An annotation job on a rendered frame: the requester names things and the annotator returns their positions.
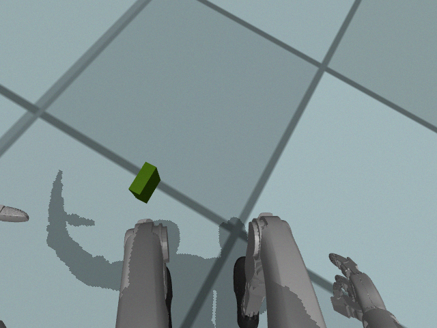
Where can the right robot foot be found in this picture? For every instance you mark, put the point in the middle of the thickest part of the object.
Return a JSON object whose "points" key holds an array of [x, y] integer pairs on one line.
{"points": [[244, 321]]}

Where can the right robot hand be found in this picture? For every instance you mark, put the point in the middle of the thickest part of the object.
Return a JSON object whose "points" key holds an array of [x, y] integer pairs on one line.
{"points": [[363, 295]]}

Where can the left robot hand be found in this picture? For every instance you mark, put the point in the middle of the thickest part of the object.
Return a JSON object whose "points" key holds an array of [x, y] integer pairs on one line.
{"points": [[12, 214]]}

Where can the carton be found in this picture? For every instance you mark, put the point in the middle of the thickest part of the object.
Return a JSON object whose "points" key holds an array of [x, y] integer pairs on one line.
{"points": [[145, 182]]}

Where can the right robot arm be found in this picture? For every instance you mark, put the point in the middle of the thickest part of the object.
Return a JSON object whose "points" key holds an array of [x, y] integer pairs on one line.
{"points": [[379, 318]]}

